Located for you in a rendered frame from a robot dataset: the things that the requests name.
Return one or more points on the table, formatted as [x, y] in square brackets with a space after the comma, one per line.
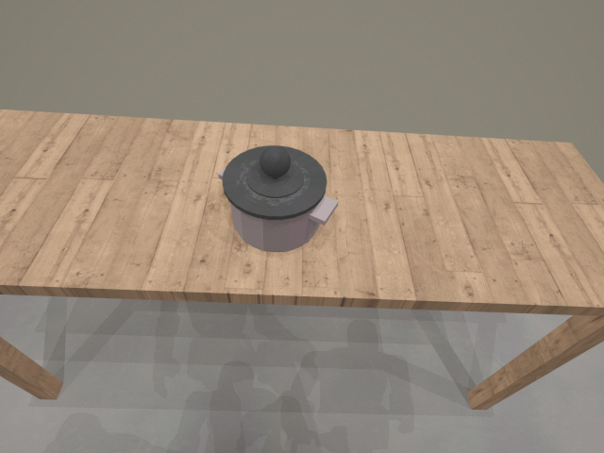
[132, 208]

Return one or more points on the lid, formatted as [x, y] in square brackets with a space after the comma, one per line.
[253, 192]

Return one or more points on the knob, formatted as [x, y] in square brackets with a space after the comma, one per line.
[275, 161]

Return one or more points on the pot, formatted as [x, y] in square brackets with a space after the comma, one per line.
[281, 235]

